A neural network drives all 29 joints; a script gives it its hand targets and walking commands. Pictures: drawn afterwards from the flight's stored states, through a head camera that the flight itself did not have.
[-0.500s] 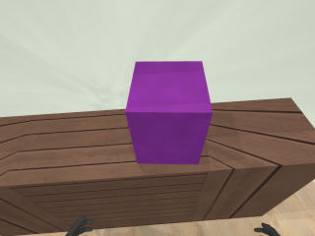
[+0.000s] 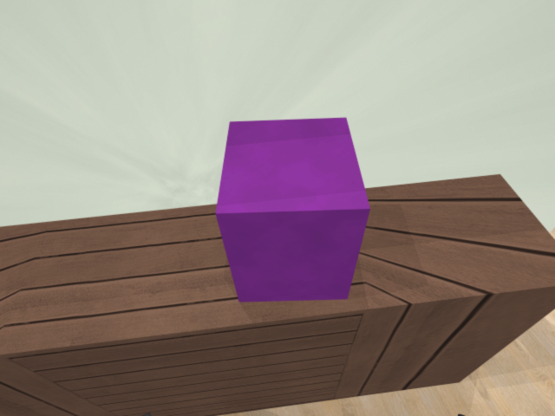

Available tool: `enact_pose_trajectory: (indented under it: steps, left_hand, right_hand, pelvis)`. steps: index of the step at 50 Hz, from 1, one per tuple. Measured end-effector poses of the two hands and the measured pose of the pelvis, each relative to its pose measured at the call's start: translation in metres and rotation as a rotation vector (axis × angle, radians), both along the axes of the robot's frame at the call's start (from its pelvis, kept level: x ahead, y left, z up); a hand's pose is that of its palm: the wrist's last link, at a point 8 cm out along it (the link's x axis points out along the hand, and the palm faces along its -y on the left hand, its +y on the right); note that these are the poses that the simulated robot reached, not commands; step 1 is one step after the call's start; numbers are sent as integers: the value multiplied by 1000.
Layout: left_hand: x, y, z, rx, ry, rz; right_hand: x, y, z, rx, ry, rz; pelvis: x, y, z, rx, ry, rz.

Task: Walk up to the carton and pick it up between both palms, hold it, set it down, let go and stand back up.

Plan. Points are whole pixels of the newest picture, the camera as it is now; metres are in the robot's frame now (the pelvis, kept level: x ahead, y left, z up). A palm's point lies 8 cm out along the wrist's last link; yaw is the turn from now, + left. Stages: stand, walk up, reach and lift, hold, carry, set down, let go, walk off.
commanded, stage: stand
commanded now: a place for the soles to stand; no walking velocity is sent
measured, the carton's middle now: (290, 213) +0.45 +0.01 +0.02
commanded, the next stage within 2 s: reach and lift in 0.64 s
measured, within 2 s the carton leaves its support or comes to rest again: neither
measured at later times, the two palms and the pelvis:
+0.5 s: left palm out of the picture +0.12 +0.26 -0.10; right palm out of the picture +0.08 -0.26 -0.10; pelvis +0.00 +0.01 +0.00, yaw -4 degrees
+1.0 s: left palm (147, 398) +0.18 +0.23 -0.07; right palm out of the picture +0.15 -0.25 -0.08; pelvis +0.00 +0.00 +0.00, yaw +2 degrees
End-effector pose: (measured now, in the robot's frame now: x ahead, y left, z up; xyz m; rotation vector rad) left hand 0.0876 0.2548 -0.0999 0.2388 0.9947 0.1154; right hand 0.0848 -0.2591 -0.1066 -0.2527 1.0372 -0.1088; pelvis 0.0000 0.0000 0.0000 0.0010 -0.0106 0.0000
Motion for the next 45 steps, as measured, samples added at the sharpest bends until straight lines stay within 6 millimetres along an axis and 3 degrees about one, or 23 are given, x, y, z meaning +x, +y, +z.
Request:
enact_pose_trajectory:
  steps: [15,33,39,45]
  left_hand:
    - [26,5,1,11,-21,-44]
    - [28,8,-1,24,1,-65]
    - [63,5,-6,40,38,-3]
    - [92,-20,18,3,-79,-39]
  right_hand:
    - [2,0,3,-14,-12,-36]
    - [-12,-5,1,-23,-7,-80]
    - [24,-7,-12,-14,-97,-24]
    - [60,2,10,10,-240,-21]
  pelvis:
    - [5,7,0,3,-3,-39]
    - [4,10,-2,7,-9,-72]
    - [-13,8,-15,9,-26,17]
    - [-11,4,-9,-4,-52,28]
